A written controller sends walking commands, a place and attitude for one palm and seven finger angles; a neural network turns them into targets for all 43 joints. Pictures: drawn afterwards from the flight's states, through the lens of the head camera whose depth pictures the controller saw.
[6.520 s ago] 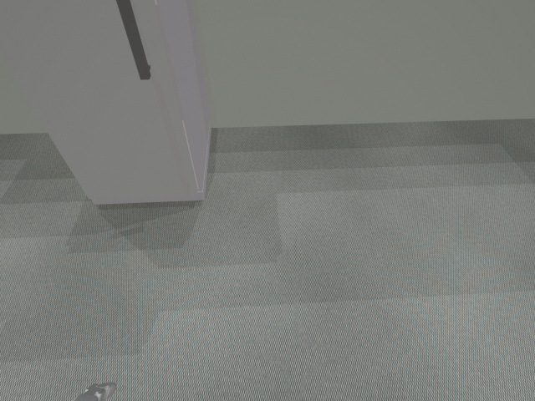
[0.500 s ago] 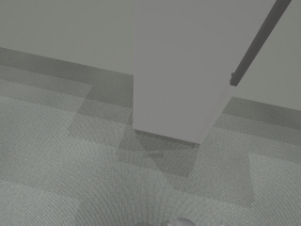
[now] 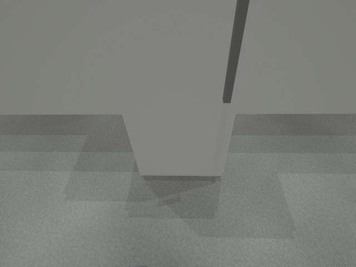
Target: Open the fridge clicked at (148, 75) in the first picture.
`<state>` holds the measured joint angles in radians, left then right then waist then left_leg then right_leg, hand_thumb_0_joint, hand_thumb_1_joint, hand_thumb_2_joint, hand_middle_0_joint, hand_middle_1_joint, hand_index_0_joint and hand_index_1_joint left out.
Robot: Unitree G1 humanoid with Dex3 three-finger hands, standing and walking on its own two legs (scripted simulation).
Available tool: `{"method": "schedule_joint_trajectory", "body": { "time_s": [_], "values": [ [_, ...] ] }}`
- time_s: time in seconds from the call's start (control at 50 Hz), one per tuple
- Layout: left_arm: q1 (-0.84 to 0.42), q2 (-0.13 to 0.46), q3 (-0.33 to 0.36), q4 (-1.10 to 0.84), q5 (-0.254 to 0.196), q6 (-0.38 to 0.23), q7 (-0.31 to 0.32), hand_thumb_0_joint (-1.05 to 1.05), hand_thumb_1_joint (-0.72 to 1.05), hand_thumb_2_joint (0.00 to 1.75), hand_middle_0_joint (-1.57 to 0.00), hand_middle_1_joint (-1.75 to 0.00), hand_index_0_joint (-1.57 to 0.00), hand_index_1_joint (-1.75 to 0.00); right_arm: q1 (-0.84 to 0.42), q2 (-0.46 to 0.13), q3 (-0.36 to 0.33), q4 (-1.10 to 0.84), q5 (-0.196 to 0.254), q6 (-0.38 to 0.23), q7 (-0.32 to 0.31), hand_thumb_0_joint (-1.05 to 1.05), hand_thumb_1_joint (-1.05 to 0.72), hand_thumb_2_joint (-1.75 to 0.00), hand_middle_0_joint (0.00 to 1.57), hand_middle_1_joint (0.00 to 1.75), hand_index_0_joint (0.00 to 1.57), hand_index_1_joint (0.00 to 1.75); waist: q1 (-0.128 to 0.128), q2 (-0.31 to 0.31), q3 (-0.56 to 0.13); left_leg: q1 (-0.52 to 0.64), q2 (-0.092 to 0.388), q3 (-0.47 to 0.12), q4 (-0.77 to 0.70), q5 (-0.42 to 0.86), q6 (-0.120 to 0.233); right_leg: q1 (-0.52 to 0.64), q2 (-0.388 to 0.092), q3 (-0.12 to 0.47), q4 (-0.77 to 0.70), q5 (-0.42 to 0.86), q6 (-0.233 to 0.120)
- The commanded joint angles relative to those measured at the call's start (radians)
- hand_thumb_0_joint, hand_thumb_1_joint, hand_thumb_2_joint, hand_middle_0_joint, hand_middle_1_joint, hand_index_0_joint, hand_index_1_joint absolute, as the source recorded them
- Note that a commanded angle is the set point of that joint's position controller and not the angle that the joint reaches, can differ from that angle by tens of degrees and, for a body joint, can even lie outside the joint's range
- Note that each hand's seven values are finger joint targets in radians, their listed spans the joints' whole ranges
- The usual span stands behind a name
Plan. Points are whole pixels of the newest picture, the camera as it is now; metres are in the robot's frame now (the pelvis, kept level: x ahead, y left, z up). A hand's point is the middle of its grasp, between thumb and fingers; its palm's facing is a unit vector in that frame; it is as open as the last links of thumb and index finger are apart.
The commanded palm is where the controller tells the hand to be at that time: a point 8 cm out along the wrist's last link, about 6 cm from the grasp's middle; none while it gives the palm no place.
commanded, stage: take the last steps up to it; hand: right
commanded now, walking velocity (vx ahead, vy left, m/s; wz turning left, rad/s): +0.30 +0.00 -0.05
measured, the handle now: (234, 44) +0.74 -0.15 +0.16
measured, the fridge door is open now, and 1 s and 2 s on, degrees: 0 0 0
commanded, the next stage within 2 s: come to a stop and stand still in 0.68 s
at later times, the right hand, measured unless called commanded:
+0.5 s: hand out of the picture +0.11 -0.14 -0.17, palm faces +0.10 +0.98 -0.19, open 7.3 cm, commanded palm none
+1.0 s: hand (264, 226) +0.28 -0.23 -0.19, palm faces +0.07 +0.98 -0.19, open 7.4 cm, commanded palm none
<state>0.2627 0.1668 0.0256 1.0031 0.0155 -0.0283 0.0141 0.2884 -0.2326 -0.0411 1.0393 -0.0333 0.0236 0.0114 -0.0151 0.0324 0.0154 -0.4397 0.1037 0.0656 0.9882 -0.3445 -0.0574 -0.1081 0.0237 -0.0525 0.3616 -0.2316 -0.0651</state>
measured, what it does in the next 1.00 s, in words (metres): walks ahead: left foot, then right foot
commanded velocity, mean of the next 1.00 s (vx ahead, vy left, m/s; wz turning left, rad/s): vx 0.12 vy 0.02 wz -0.02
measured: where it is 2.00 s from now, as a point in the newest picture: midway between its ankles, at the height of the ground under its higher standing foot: outside the picture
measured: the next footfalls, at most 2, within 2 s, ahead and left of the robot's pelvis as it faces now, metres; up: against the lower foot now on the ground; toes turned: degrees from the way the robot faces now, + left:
left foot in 0.24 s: +0.15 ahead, +0.15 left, +0.00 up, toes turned +6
right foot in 0.68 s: +0.30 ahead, -0.13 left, +0.00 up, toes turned -12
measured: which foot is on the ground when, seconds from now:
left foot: up 0.00-0.22, down 0.24-0.68, up 0.70-1.00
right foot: down 0.00-0.24, up 0.26-0.66, down 0.68-1.00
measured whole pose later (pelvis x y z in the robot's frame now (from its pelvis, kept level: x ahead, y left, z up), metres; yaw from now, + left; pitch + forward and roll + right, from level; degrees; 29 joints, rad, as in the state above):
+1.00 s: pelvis +0.24 -0.04 -0.01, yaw -1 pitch -2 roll +1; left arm 0.20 0.14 0.03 1.06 0.02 -0.02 0.04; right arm 0.21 -0.20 -0.05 1.05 -0.02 0.03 -0.03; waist 0.00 0.05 0.05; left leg -0.42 0.07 0.06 0.87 -0.35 -0.05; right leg -0.19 -0.02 -0.19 0.43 -0.22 -0.06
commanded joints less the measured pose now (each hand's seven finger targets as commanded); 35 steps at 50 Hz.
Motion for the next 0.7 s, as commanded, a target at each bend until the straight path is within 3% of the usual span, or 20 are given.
{"method": "schedule_joint_trajectory", "body": {
  "time_s": [0.0,0.1,0.14,0.18,0.2,0.22,0.24,0.26,0.28,0.32,0.34,0.38,0.48,0.56,0.6,0.62,0.64,0.66,0.68],
  "values": [
    [0.113,0.155,0.041,0.011,0.003,-0.015,0.01,0.0,0.9,0.9,-0.2,-0.3,-0.2,-0.3,-0.103,-0.027,-0.007,-0.083,0.003,-0.027,0.001,0.0,-0.9,-0.9,0.2,0.3,0.2,0.3,0.049,-0.14,0.094,-0.138,0.018,-0.013,-0.1,0.021,0.003,0.027,-0.279,0.266,-0.217,-0.083,-0.134],
    [0.136,0.156,0.045,0.046,0.01,-0.017,0.009,0.0,0.9,0.9,-0.2,-0.3,-0.2,-0.3,-0.148,0.0,-0.007,-0.098,0.007,-0.04,0.003,0.0,-0.9,-0.9,0.2,0.3,0.2,0.3,0.05,-0.151,0.104,-0.021,-0.005,0.01,-0.286,0.009,0.019,-0.025,-0.284,0.265,-0.187,-0.081,-0.134],
    [0.129,0.15,0.042,0.06,0.01,-0.016,0.009,0.0,0.9,0.9,-0.2,-0.3,-0.2,-0.3,-0.105,0.006,-0.011,-0.081,0.007,-0.047,0.003,0.0,-0.9,-0.9,0.2,0.3,0.2,0.3,0.025,-0.141,0.102,0.082,-0.029,0.031,-0.371,0.041,0.024,-0.067,-0.268,0.232,-0.135,-0.046,-0.116],
    [0.129,0.122,0.036,0.074,0.006,-0.017,0.009,0.0,0.9,0.9,-0.2,-0.3,-0.2,-0.3,0.017,-0.013,-0.022,-0.033,0.004,-0.062,-0.002,0.0,-0.9,-0.9,0.2,0.3,0.2,0.3,-0.029,-0.065,0.055,0.318,-0.045,0.033,-0.533,0.121,0.036,-0.158,-0.197,0.168,0.028,-0.048,-0.061],
    [0.14,0.086,0.028,0.072,-0.002,-0.024,0.005,0.0,0.9,0.9,-0.2,-0.3,-0.2,-0.3,0.122,-0.066,-0.033,0.0,0.0,-0.076,-0.009,0.0,-0.9,-0.9,0.2,0.3,0.2,0.3,-0.069,0.045,0.001,0.503,0.063,-0.1,-0.604,0.034,0.073,-0.282,-0.124,0.09,0.224,-0.084,-0.02],
    [0.144,0.029,0.019,0.041,-0.006,-0.032,-0.003,0.0,0.9,0.9,-0.2,-0.3,-0.2,-0.3,0.231,-0.157,-0.052,0.029,-0.001,-0.083,-0.018,0.0,-0.9,-0.9,0.2,0.3,0.2,0.3,-0.097,0.278,-0.036,0.644,0.303,-0.434,-0.726,-0.021,0.173,-0.487,-0.008,-0.023,0.499,-0.268,0.025],
    [0.11,0.097,0.031,0.017,0.002,-0.021,-0.007,0.0,0.9,0.9,-0.2,-0.3,-0.2,-0.3,0.268,-0.184,-0.055,0.029,0.017,-0.082,-0.023,0.0,-0.9,-0.9,0.2,0.3,0.2,0.3,-0.107,0.225,-0.056,0.564,0.372,-0.567,-0.827,-0.213,0.233,-0.523,-0.033,0.036,0.669,-0.355,0.025],
    [0.052,0.098,0.044,0.017,0.004,-0.009,-0.014,0.0,0.9,0.9,-0.2,-0.3,-0.2,-0.3,0.193,-0.146,-0.053,0.019,0.018,-0.076,-0.029,0.0,-0.9,-0.9,0.2,0.3,0.2,0.3,-0.088,0.17,0.041,0.423,0.359,-0.544,-0.878,-0.392,0.233,-0.544,-0.078,0.064,0.768,-0.278,0.022],
    [0.039,0.082,0.044,0.018,0.007,-0.005,-0.019,0.0,0.9,0.9,-0.2,-0.3,-0.2,-0.3,0.127,-0.103,-0.043,0.001,0.016,-0.076,-0.032,0.0,-0.9,-0.9,0.2,0.3,0.2,0.3,-0.057,0.116,0.104,0.333,0.329,-0.481,-0.884,-0.374,0.218,-0.565,-0.109,0.069,0.798,-0.189,0.027],
    [0.081,0.039,0.044,0.044,0.015,0.01,-0.026,0.0,0.9,0.9,-0.2,-0.3,-0.2,-0.3,0.062,-0.021,-0.026,-0.016,0.012,-0.087,-0.036,0.0,-0.9,-0.9,0.2,0.3,0.2,0.3,-0.003,0.046,0.119,0.23,0.246,-0.266,-0.872,-0.154,0.172,-0.493,-0.139,0.059,0.771,-0.062,0.052],
    [0.106,0.022,0.04,0.055,0.016,0.016,-0.027,0.0,0.9,0.9,-0.2,-0.3,-0.2,-0.3,0.06,-0.01,-0.019,-0.012,0.012,-0.092,-0.036,0.0,-0.9,-0.9,0.2,0.3,0.2,0.3,0.012,0.053,0.107,0.228,0.216,-0.19,-0.864,-0.053,0.163,-0.474,-0.142,0.044,0.747,-0.032,0.063],
    [0.114,0.011,0.039,0.055,0.015,0.021,-0.032,0.0,0.9,0.9,-0.2,-0.3,-0.2,-0.3,0.072,-0.007,-0.014,-0.001,0.01,-0.1,-0.036,0.0,-0.9,-0.9,0.2,0.3,0.2,0.3,0.025,0.081,0.098,0.217,0.189,-0.109,-0.861,0.062,0.161,-0.449,-0.145,0.017,0.683,-0.001,0.079],
    [-0.002,0.017,0.037,0.003,0.008,0.014,-0.048,0.0,0.9,0.9,-0.2,-0.3,-0.2,-0.3,0.105,-0.046,-0.017,0.029,0.008,-0.11,-0.031,0.0,-0.9,-0.9,0.2,0.3,0.2,0.3,0.008,0.081,0.106,0.254,0.182,-0.049,-0.842,0.168,0.182,-0.439,-0.146,-0.029,0.469,0.046,0.092],
    [-0.08,0.015,0.033,-0.03,0.004,-0.002,-0.052,0.0,0.9,0.9,-0.2,-0.3,-0.2,-0.3,0.127,-0.063,-0.023,0.053,0.001,-0.101,-0.034,0.0,-0.9,-0.9,0.2,0.3,0.2,0.3,-0.01,0.107,0.105,0.258,0.205,-0.049,-0.774,0.225,0.176,-0.329,-0.125,-0.049,0.322,0.009,0.074],
    [-0.034,0.034,0.032,-0.017,0.005,-0.011,-0.046,0.0,0.9,0.9,-0.2,-0.3,-0.2,-0.3,0.114,-0.064,-0.028,0.055,0.005,-0.09,-0.036,0.0,-0.9,-0.9,0.2,0.3,0.2,0.3,0.018,0.083,0.084,0.222,0.179,-0.023,-0.699,0.213,0.154,-0.183,-0.097,-0.071,0.221,0.036,0.067],
    [0.043,0.06,0.036,0.01,0.009,-0.019,-0.039,0.0,0.9,0.9,-0.2,-0.3,-0.2,-0.3,0.112,-0.052,-0.026,0.057,0.008,-0.083,-0.036,0.0,-0.9,-0.9,0.2,0.3,0.2,0.3,0.054,0.03,0.046,0.188,0.136,0.011,-0.577,0.236,0.132,-0.043,-0.079,-0.08,0.14,0.064,0.065],
    [0.159,0.133,0.051,0.041,0.016,-0.028,-0.026,0.0,0.9,0.9,-0.2,-0.3,-0.2,-0.3,0.139,-0.014,-0.019,0.053,0.013,-0.078,-0.032,0.0,-0.9,-0.9,0.2,0.3,0.2,0.3,0.091,-0.139,-0.042,0.123,0.064,0.058,-0.347,0.188,0.1,0.134,-0.165,0.021,0.079,0.1,0.041],
    [0.246,0.244,0.076,0.053,0.019,-0.028,-0.013,0.0,0.9,0.9,-0.2,-0.3,-0.2,-0.3,0.167,0.04,-0.01,0.035,0.021,-0.073,-0.027,0.0,-0.9,-0.9,0.2,0.3,0.2,0.3,0.103,-0.395,-0.115,-0.054,-0.059,0.128,-0.073,-0.195,0.05,0.255,-0.4,0.32,-0.005,0.19,-0.035],
    [0.261,0.242,0.069,0.063,0.013,-0.019,0.0,0.0,0.9,0.9,-0.2,-0.3,-0.2,-0.3,0.137,0.028,-0.005,0.017,0.014,-0.068,-0.034,0.0,-0.9,-0.9,0.2,0.3,0.2,0.3,0.116,-0.378,-0.148,-0.111,-0.066,0.027,0.098,-0.29,0.06,0.251,-0.456,0.391,-0.083,0.137,-0.082]
  ]
}}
